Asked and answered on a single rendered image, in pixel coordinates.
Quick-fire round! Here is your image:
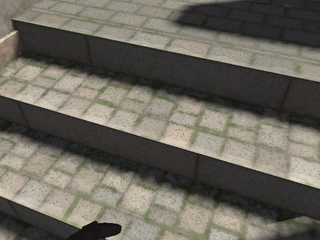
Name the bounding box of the left robot hand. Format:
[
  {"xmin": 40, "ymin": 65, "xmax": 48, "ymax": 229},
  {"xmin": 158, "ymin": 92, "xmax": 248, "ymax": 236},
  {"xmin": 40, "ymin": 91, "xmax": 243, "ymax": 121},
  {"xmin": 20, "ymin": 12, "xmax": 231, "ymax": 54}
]
[{"xmin": 66, "ymin": 221, "xmax": 122, "ymax": 240}]

